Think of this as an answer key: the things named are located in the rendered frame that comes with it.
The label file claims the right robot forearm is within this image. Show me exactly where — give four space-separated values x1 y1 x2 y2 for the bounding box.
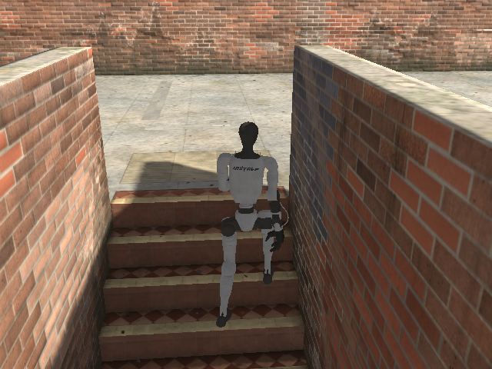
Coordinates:
269 190 283 231

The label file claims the right robot foot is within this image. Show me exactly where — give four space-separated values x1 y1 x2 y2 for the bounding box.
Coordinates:
263 264 274 284

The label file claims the humanoid robot head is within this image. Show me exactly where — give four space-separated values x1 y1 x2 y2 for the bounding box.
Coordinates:
234 121 260 159

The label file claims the left robot upper arm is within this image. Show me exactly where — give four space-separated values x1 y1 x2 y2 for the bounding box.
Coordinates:
217 153 232 191

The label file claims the right robot hand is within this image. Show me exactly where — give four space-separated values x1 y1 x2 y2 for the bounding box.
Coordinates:
265 229 284 252

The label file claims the right robot upper arm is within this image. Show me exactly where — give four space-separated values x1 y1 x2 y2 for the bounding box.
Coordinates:
263 156 278 201

